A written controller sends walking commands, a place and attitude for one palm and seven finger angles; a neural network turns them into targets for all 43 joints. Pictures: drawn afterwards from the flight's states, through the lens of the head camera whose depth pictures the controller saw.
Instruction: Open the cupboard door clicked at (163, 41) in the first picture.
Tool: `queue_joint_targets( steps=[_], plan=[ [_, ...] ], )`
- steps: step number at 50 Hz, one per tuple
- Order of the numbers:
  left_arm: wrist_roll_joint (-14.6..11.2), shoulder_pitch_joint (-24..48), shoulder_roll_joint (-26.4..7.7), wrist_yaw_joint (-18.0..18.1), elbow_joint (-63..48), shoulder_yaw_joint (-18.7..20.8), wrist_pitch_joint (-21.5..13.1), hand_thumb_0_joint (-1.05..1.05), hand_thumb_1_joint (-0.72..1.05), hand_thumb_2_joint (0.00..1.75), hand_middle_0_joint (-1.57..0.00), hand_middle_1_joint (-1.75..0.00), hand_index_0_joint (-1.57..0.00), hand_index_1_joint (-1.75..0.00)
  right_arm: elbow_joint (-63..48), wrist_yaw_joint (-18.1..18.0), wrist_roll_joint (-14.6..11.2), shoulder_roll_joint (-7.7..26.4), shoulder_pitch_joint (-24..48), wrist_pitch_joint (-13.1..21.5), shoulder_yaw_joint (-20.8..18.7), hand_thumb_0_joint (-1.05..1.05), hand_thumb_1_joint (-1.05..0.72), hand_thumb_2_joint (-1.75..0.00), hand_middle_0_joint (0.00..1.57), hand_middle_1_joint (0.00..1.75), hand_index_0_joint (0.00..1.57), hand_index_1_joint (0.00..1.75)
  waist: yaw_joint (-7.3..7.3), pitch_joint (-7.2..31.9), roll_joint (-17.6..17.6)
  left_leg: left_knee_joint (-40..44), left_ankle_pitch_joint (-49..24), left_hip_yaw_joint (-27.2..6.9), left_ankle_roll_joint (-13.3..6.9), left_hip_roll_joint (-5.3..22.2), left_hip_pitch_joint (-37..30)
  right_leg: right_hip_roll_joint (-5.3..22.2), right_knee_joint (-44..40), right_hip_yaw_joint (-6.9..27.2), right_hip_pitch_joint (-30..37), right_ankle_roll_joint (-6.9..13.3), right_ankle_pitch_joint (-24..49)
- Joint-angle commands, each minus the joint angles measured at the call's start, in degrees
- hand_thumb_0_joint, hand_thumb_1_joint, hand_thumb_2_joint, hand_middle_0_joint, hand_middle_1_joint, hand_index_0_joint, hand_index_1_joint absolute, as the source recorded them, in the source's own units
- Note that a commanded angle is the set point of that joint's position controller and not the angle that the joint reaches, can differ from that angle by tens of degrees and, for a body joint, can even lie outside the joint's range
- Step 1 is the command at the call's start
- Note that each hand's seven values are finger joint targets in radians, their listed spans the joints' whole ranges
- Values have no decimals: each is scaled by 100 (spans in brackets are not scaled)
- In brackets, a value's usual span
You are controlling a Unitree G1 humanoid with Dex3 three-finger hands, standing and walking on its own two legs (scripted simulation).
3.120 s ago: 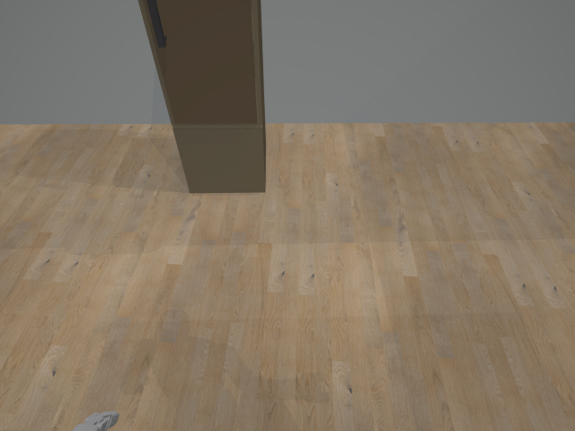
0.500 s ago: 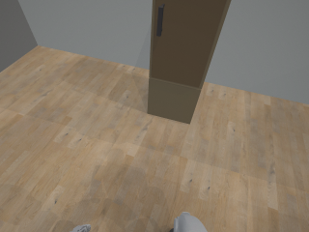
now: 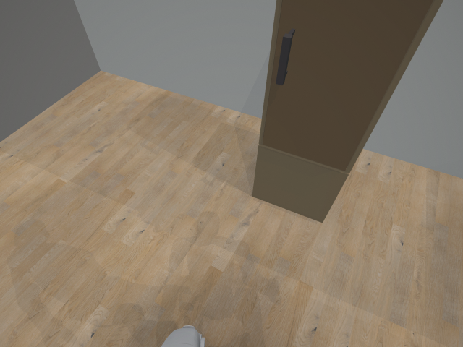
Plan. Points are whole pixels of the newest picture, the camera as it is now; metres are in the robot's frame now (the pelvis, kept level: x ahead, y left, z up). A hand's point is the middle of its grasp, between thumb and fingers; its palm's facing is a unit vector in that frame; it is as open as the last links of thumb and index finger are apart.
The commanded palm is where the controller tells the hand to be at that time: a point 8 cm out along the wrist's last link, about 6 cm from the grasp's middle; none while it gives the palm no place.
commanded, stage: turn to face it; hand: left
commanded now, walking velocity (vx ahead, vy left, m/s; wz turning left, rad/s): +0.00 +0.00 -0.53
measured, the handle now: (286, 57) +0.86 -0.07 +0.06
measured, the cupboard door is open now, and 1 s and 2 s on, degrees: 0 0 0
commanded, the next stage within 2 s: take the last steps up to it in 0.42 s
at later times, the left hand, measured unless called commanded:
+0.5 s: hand (145, 322) +0.18 +0.19 -0.15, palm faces -0.17 -0.94 -0.31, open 7.3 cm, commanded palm none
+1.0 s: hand out of the picture +0.08 +0.17 -0.18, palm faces -0.18 -0.97 -0.16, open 7.3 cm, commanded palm none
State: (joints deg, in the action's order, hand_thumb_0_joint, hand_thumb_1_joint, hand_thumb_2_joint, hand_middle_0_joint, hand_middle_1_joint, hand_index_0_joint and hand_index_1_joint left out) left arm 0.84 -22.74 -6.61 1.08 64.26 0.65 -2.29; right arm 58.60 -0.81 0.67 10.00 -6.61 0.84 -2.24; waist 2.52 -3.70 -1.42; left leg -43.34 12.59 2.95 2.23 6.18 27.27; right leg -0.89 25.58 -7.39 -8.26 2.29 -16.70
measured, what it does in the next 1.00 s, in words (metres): steps on the spot, turning right: left foot, then right foot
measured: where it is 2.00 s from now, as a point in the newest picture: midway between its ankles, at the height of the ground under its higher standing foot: (259, 341)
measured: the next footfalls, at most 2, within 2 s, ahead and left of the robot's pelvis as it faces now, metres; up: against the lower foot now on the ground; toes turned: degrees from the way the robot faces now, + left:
left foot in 0.06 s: +0.12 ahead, +0.12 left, +0.00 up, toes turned +4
right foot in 0.52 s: +0.05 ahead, -0.12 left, +0.00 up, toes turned -21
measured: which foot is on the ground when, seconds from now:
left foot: up 0.00-0.04, down 0.06-0.52, up 0.54-0.96, down 0.98-1.00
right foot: down 0.00-0.08, up 0.10-0.50, down 0.52-1.00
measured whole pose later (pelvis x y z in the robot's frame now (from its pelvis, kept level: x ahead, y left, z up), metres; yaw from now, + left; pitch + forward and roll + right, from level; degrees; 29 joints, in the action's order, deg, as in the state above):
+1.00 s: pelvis +0.07 -0.01 +0.00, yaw -17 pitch -1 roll -1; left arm 0.7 -21.9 -9.4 0.1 63.6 3.1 -0.4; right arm 60.9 -0.1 1.1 9.0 -17.7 1.2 -2.6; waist 1.2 0.7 0.5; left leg -29.5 16.3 6.5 0.1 3.8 12.7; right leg -0.2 28.5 -4.3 -10.4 1.7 -18.0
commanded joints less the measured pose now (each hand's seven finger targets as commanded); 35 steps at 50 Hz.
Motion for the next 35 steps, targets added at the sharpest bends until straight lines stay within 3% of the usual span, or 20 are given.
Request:
queue_joint_targets(
  steps=[1, 2, 3, 4, 5, 8, 9, 11, 19, 21, 23, 24, 25, 26, 27, 28, 29, 31, 33, 35],
  plan=[
    [4, -163, -951, 50, -289, 300, 14, 0, 90, 90, -20, -30, -20, -30, -81, -80, -5, 207, -425, 99, 2, 0, -90, -90, 20, 30, 20, 30, -187, 442, 925, 1164, -301, 293, 66, -322, -1187, 1192, 81, 1209, 16, 462, 4449],
    [-20, -126, -924, 59, -311, 305, 51, 0, 90, 90, -20, -30, -20, -30, 0, -120, -2, 368, -695, 134, -31, 0, -90, -90, 20, 30, 20, 30, -331, 629, 663, 1737, -1231, 267, 25, -145, -1889, 1055, 462, 1147, -195, 275, 3950],
    [-70, -195, -736, 59, -348, 293, 76, 0, 90, 90, -20, -30, -20, -30, 50, -160, 29, 720, -1022, 180, -105, 0, -90, -90, 20, 30, 20, 30, -423, 993, -27, 1730, -3092, -320, -233, 650, -2934, 616, 1049, 853, -896, -43, 2484],
    [-117, -411, -516, 60, -350, 277, 106, 0, 90, 90, -20, -30, -20, -30, 92, -183, 15, 1132, -1318, 167, -185, 0, -90, -90, 20, 30, 20, 30, -445, 1356, -1224, 1539, -5207, -1227, -850, 1848, -3683, 169, 2106, 437, -1654, -312, -816],
    [-61, -407, -592, 87, -353, 294, 151, 0, 90, 90, -20, -30, -20, -30, 97, -214, 8, 1131, -1317, 108, -165, 0, -90, -90, 20, 30, 20, 30, -454, 1251, -1272, 1848, -5402, -1211, -1274, 2225, -3271, 199, 3133, 561, -1712, -419, -2354],
    [40, 89, -670, 15, -453, 428, 301, 0, 90, 90, -20, -30, -20, -30, -160, -231, 42, 724, -629, 79, -99, 0, -90, -90, 20, 30, 20, 30, -305, 478, -836, 2193, -3795, -581, -1162, 1722, -2283, 516, 4044, 658, -2015, -475, -1620],
    [38, 168, -654, -33, -497, 436, 324, 0, 90, 90, -20, -30, -20, -30, -210, -214, 43, 686, -493, 87, -103, 0, -90, -90, 20, 30, 20, 30, -247, 370, -625, 2269, -3486, -351, -1084, 1583, -2098, 571, 4043, 573, -2009, -493, -1368],
    [30, 143, -518, -64, -564, 450, 409, 0, 90, 90, -20, -30, -20, -30, -260, -189, 48, 659, -419, 78, -137, 0, -90, -90, 20, 30, 20, 30, -170, 379, -731, 2420, -2822, 17, -988, 1375, -1872, 542, 3920, 483, -1893, -533, -1036],
    [73, 822, -537, -99, -1036, 458, 485, 0, 90, 90, -20, -30, -20, -30, -317, -103, 114, 801, -584, -10, -309, 0, -90, -90, 20, 30, 20, 30, -341, 367, -970, 2534, -1565, 161, -1050, 1446, -1801, 478, 2249, 207, -1500, -495, -796],
    [67, 851, -594, -98, -1123, 447, 457, 0, 90, 90, -20, -30, -20, -30, -335, -79, 122, 926, -502, -50, -339, 0, -90, -90, 20, 30, 20, 30, -299, 382, -1025, 2396, -1354, 162, -1008, 1531, -1736, 446, 1756, 205, -1226, -432, -766],
    [76, 636, -706, -92, -1103, 451, 408, 0, 90, 90, -20, -30, -20, -30, -360, -48, 103, 989, -442, -94, -359, 0, -90, -90, 20, 30, 20, 30, -139, 488, -770, 1952, -1025, 370, -761, 1373, -1525, 339, 861, 94, -614, -380, -47],
    [92, 419, -867, -81, -1052, 474, 370, 0, 90, 90, -20, -30, -20, -30, -366, -28, 72, 939, -446, -111, -352, 0, -90, -90, 20, 30, 20, 30, -13, 573, -407, 1473, -643, 537, -516, 1170, -1187, 401, 182, 205, -57, -331, 613],
    [144, 348, -1357, -34, -1062, 533, 295, 0, 90, 90, -20, -30, -20, -30, -425, 2, 26, 622, -572, -142, -283, 0, -90, -90, 20, 30, 20, 30, 32, 547, 982, 415, 637, 997, -111, 641, -449, 1300, -638, 1268, 384, -78, 1107],
    [116, 366, -1839, 14, -1080, 572, 260, 0, 90, 90, -20, -30, -20, -30, -660, 22, 11, 321, -299, -195, -168, 0, -90, -90, 20, 30, 20, 30, 94, 325, 2055, -629, 2214, 726, 76, 57, 333, 2355, -1017, 2609, 78, 500, 2095],
    [54, 304, -1827, 25, -1093, 530, 279, 0, 90, 90, -20, -30, -20, -30, -659, -8, 24, 497, -242, -287, -184, 0, -90, -90, 20, 30, 20, 30, 163, 427, 1519, -1172, 2186, 123, 12, 94, 114, 2389, -1139, 2445, -306, 852, 1247],
    [56, 637, -1697, 37, -1141, 529, 277, 0, 90, 90, -20, -30, -20, -30, -592, 30, 46, 498, -335, -326, -202, 0, -90, -90, 20, 30, 20, 30, 23, 263, 1472, -1517, 1845, -5, -4, 107, 254, 2088, -1469, 2328, -587, 802, -423],
    [58, 875, -1600, 66, -1175, 539, 284, 0, 90, 90, -20, -30, -20, -30, -550, 69, 80, 535, -392, -327, -203, 0, -90, -90, 20, 30, 20, 30, -30, 88, 1773, -1720, 1565, -33, -27, 101, 458, 1943, -1664, 2448, -646, 707, -1475],
    [52, 1156, -1359, 56, -1235, 464, 229, 0, 90, 90, -20, -30, -20, -30, -340, 105, 147, 656, -764, -253, -229, 0, -90, -90, 20, 30, 20, 30, -259, -12, 1346, -1833, 874, -48, 4, 111, 394, 1662, -1564, 1931, -737, 582, -1239],
    [40, 1020, -1295, 9, -1161, 428, 132, 0, 90, 90, -20, -30, -20, -30, -228, 130, 148, 579, -939, -195, -212, 0, -90, -90, 20, 30, 20, 30, -277, 16, 898, -1579, 629, 78, 65, 63, 206, 1501, -1522, 1696, -669, 550, -913],
    [37, 773, -1288, -10, -1039, 431, 72, 0, 90, 90, -20, -30, -20, -30, -164, 147, 145, 507, -1023, -153, -207, 0, -90, -90, 20, 30, 20, 30, -214, 53, 906, -1235, 586, 155, 84, 41, 198, 1487, -1588, 1655, -405, 583, -956]
  ],
)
